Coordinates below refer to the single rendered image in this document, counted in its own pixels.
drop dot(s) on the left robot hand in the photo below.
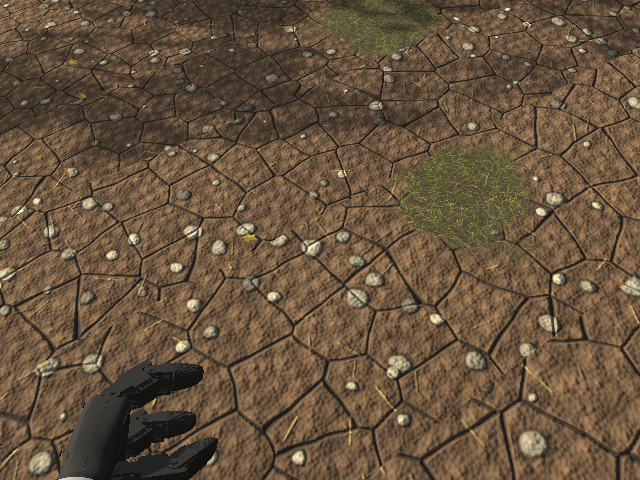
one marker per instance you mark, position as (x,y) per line
(106,434)

